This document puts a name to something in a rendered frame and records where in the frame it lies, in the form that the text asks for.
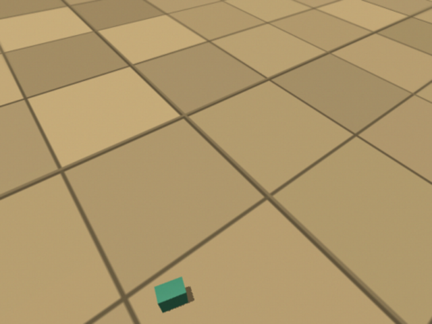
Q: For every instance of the carton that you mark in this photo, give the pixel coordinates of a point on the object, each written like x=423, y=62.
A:
x=171, y=294

